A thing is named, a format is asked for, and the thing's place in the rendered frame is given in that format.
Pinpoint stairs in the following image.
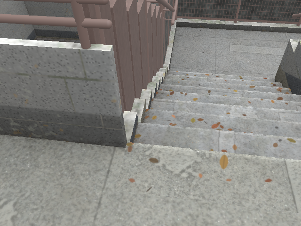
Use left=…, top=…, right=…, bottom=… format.
left=134, top=71, right=301, bottom=160

